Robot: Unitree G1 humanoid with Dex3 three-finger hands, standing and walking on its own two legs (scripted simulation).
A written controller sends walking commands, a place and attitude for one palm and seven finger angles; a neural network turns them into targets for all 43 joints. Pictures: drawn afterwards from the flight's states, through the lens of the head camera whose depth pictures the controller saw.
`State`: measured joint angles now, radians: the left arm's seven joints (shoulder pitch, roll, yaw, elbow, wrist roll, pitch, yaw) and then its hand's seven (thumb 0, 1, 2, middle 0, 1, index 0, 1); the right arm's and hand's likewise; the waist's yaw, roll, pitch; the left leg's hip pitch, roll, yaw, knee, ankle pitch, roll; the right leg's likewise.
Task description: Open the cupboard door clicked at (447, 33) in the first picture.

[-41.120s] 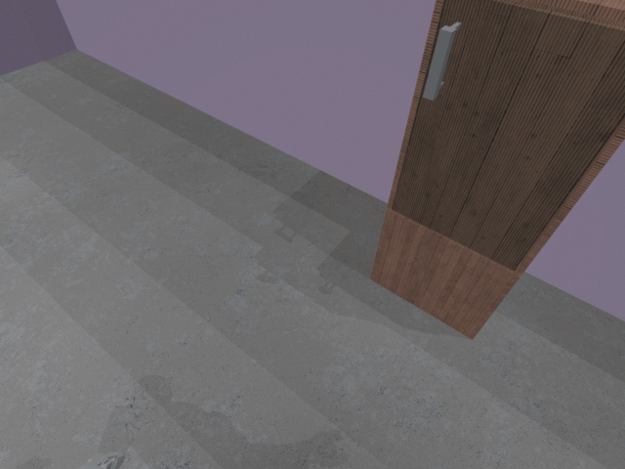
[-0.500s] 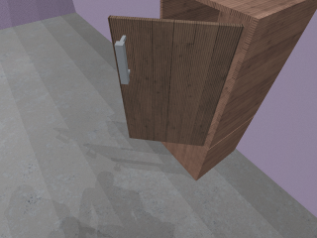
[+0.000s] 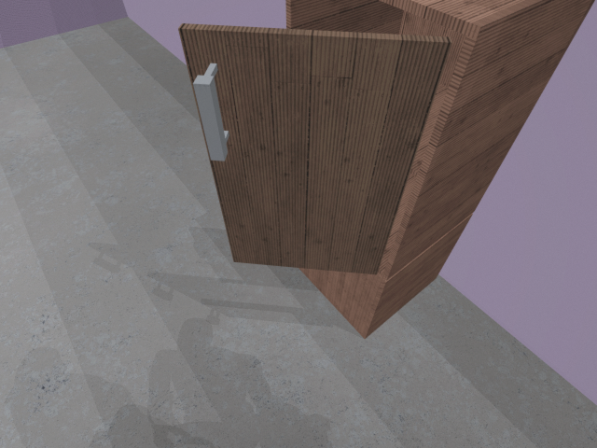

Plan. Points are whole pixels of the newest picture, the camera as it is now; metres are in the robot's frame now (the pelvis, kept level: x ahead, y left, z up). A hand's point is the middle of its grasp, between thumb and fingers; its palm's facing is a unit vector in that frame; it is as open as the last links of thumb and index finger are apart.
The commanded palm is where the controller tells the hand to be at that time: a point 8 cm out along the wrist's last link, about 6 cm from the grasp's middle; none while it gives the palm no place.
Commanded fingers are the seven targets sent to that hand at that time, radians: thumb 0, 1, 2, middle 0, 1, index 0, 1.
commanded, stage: come to a stop and stand still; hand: left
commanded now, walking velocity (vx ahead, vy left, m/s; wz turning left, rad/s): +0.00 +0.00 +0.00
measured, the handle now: (215, 113) +0.57 +0.17 +0.14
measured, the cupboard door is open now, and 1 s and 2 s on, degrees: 46 46 46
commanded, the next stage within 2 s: look again from close up in 0.62 s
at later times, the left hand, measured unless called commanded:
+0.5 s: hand out of the picture +0.05 +0.19 -0.16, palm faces -0.01 -0.97 -0.25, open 7.4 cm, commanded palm none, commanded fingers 0.00 0.90 0.90 -0.20 -0.30 -0.20 -0.30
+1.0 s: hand out of the picture +0.05 +0.21 -0.16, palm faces +0.00 -0.96 -0.27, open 7.4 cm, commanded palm none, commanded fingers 0.00 0.90 0.90 -0.20 -0.30 -0.20 -0.30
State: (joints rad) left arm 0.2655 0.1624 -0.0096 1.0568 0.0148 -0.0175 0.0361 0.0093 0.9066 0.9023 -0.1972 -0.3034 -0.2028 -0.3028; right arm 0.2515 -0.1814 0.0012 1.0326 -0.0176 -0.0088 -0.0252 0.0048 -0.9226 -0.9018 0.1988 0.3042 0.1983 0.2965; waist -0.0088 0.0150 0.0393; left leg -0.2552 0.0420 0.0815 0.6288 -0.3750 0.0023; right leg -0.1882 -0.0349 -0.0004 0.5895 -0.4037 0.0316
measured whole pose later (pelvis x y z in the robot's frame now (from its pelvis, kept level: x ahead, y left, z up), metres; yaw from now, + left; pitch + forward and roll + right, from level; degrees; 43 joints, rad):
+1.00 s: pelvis +0.00 -0.01 +0.01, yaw +1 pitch +0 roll +1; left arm 0.18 0.28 0.00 1.07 0.01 -0.01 0.01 0.01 0.90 0.90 -0.20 -0.30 -0.20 -0.30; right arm 0.13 -0.25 0.00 1.09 -0.01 -0.01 -0.02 0.00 -0.91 -0.90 0.20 0.30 0.20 0.30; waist 0.01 -0.03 0.04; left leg -0.17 0.03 0.07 0.44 -0.27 -0.02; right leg -0.12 -0.03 -0.02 0.44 -0.32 0.02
